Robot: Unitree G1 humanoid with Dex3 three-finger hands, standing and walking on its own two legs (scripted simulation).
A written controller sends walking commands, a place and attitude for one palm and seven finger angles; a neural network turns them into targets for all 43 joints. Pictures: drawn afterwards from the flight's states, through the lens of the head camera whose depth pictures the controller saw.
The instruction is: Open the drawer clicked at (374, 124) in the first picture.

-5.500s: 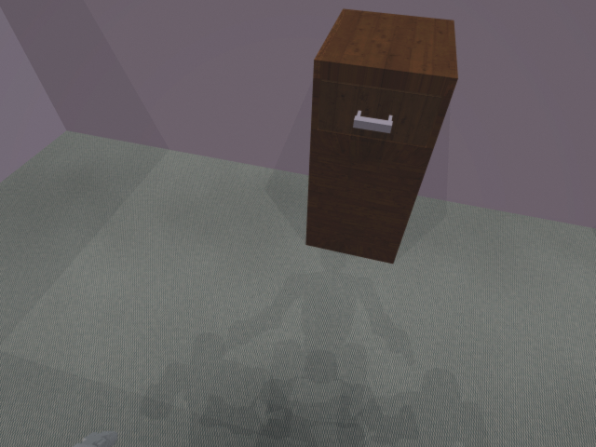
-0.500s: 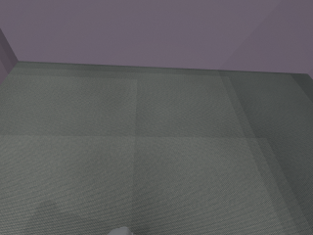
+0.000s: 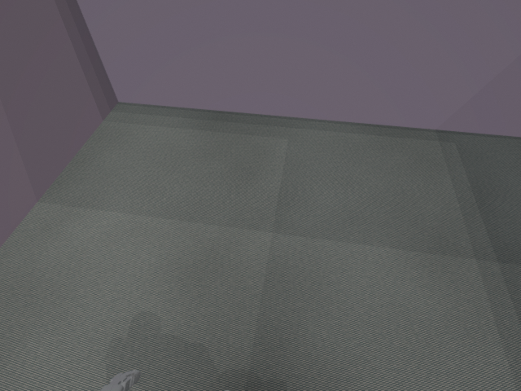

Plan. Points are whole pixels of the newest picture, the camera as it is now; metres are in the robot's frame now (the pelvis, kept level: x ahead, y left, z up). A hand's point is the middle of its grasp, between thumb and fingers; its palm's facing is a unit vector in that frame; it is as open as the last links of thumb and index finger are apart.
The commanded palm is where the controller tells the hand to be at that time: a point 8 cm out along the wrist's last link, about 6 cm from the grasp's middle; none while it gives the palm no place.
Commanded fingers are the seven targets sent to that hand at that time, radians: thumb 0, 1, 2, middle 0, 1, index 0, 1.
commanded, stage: turn to face it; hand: left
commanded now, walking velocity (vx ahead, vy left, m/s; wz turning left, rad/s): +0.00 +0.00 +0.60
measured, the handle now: out of the picture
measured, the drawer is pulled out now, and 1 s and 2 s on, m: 0.00 0.00 0.00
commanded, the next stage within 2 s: none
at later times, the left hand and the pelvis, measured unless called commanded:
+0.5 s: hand out of the picture -0.08 +0.24 -0.18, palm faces +0.39 -0.88 -0.26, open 7.4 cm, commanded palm none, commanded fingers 0.00 0.90 0.90 -0.20 -0.30 -0.20 -0.30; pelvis -0.02 +0.02 -0.01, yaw +20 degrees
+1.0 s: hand out of the picture -0.04 +0.22 -0.13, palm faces +0.59 -0.76 -0.28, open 7.3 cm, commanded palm none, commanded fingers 0.00 0.90 0.90 -0.20 -0.30 -0.20 -0.30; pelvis -0.02 -0.01 +0.00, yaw +38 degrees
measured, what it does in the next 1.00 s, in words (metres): steps on the spot, turning left: left foot, then right foot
